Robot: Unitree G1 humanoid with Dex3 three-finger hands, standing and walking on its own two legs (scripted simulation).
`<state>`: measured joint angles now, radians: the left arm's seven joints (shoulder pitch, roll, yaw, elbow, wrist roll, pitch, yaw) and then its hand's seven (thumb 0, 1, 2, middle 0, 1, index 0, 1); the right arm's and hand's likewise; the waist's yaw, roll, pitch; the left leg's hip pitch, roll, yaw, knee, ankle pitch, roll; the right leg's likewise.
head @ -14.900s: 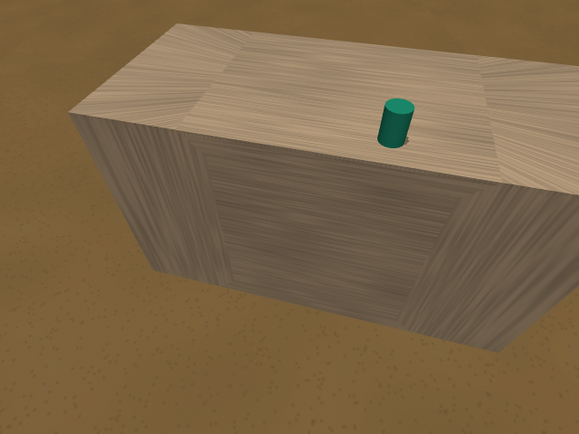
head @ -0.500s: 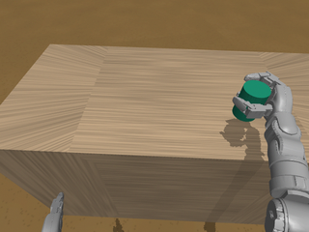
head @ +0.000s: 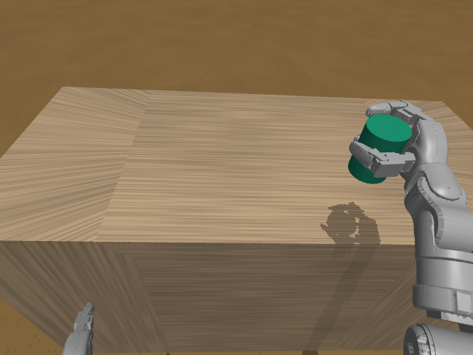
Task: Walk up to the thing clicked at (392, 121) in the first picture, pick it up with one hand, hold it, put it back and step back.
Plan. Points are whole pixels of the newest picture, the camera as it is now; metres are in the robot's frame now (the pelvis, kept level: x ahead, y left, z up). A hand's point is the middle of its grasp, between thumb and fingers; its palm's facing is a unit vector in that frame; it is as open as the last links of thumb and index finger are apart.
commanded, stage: lift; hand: right
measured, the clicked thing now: (377, 150) +0.37 -0.21 +0.20
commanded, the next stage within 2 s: hold in 0.48 s
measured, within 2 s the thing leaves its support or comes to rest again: neither
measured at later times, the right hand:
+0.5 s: hand (383, 135) +0.34 -0.18 +0.26, palm faces +0.19 +0.98 -0.01, open 9.1 cm
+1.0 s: hand (385, 133) +0.32 -0.17 +0.27, palm faces +0.16 +0.99 -0.01, open 9.1 cm
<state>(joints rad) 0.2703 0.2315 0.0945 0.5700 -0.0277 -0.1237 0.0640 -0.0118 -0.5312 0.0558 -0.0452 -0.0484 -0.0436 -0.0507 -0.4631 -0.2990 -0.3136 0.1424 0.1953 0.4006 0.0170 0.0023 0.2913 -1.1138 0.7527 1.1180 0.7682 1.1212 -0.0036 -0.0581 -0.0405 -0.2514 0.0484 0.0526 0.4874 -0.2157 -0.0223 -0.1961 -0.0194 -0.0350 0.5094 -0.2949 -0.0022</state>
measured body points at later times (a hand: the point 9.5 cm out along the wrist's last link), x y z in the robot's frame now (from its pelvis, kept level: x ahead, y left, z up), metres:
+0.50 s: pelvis -0.01 +0.01 +0.00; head -0.05 +0.04 +0.45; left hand +0.16 +0.27 -0.07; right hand +0.32 -0.23 +0.26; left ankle +0.03 +0.13 -0.74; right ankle -0.01 -0.12 -0.74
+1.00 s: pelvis -0.01 +0.01 +0.00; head -0.06 +0.04 +0.45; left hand +0.17 +0.27 -0.07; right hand +0.31 -0.22 +0.27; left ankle +0.03 +0.13 -0.74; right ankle -0.01 -0.12 -0.74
